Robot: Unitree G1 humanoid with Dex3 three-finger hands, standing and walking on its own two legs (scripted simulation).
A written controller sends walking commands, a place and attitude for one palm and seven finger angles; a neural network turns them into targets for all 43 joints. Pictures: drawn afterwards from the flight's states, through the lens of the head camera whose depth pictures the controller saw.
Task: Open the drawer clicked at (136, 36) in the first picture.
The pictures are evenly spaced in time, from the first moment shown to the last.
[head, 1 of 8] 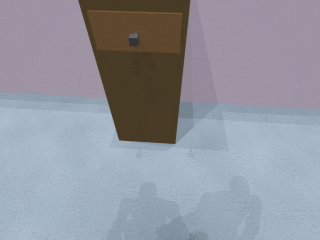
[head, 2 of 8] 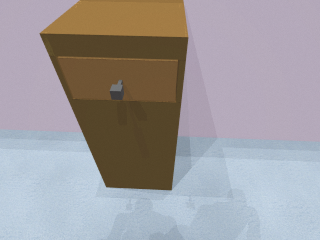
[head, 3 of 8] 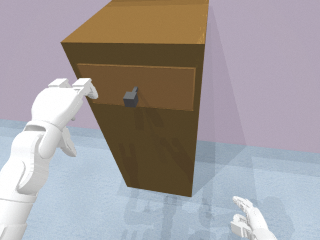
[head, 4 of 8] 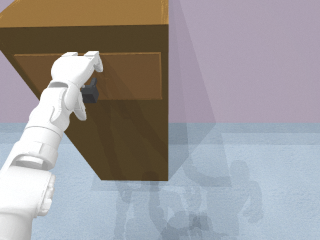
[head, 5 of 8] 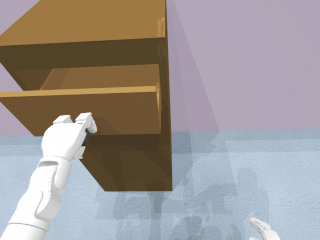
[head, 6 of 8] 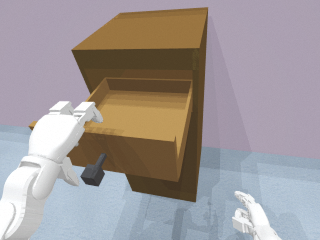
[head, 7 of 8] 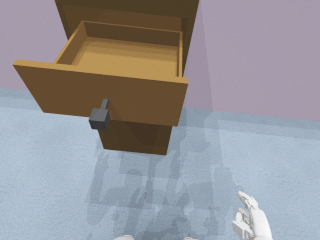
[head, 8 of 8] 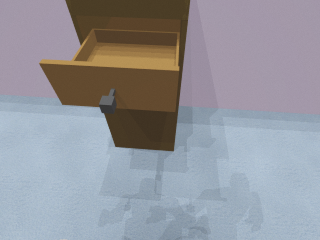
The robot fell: no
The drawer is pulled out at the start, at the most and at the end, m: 0.00 0.30 0.30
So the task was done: yes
